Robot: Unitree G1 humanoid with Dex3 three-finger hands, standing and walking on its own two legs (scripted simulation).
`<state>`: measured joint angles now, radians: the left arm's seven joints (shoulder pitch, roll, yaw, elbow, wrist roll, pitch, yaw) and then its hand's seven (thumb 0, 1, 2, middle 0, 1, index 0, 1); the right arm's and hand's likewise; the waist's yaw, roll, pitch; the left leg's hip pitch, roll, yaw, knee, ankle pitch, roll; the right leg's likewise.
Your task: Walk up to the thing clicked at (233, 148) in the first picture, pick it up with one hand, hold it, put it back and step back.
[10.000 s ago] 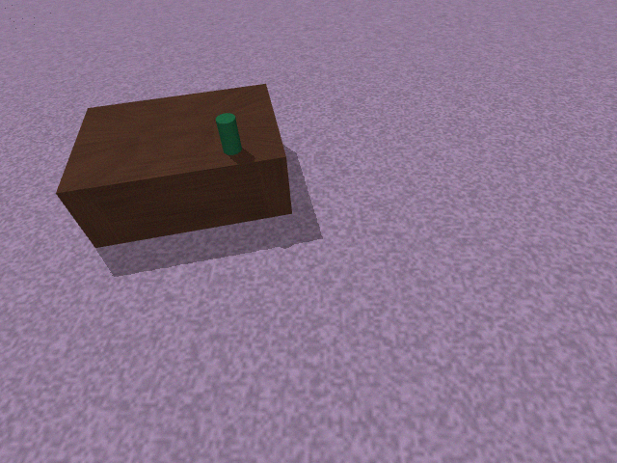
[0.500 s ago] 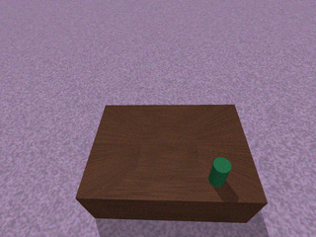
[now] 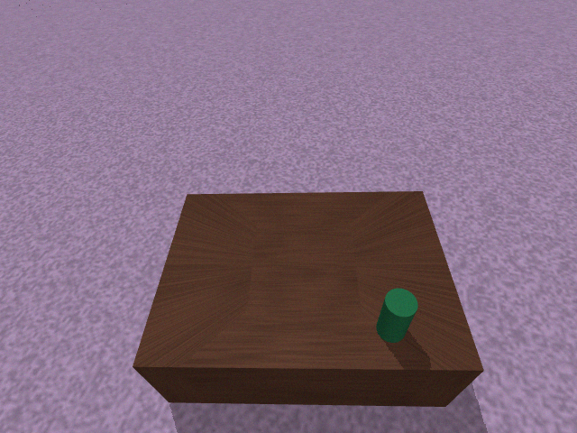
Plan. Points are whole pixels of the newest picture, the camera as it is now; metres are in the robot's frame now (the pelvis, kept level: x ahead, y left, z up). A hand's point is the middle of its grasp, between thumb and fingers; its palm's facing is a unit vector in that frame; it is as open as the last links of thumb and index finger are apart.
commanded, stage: stand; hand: right
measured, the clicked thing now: (395, 316) +0.48 -0.23 -0.38
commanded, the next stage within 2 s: none
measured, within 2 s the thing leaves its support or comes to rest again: neither
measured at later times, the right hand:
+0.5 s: hand out of the picture +0.07 -0.26 -0.16, palm faces -0.03 +0.94 -0.34, open 7.4 cm
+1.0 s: hand out of the picture +0.06 -0.26 -0.16, palm faces -0.02 +0.94 -0.33, open 7.4 cm
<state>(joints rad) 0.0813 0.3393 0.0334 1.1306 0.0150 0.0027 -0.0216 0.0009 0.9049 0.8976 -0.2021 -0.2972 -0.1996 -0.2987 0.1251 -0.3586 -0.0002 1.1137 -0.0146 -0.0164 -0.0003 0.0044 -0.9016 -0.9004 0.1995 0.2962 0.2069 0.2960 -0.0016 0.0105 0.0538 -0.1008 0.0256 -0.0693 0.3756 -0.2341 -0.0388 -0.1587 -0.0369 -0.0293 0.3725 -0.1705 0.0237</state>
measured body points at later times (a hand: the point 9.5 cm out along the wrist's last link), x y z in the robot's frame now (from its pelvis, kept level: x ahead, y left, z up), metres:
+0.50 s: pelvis +0.00 +0.00 +0.00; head +0.01 -0.01 +0.45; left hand +0.08 +0.30 -0.13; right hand +0.07 -0.31 -0.14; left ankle -0.02 +0.15 -0.74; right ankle +0.02 -0.14 -0.74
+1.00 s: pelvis +0.00 -0.01 +0.00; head +0.01 -0.02 +0.45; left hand +0.08 +0.29 -0.12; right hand +0.06 -0.31 -0.14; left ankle -0.02 +0.15 -0.74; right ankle +0.02 -0.14 -0.74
